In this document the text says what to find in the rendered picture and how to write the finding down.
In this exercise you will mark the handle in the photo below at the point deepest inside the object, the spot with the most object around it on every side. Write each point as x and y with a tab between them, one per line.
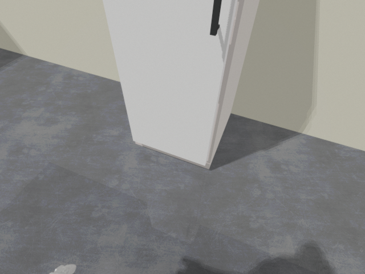
215	17

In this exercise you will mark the fridge door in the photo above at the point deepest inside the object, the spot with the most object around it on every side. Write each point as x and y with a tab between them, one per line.
171	70

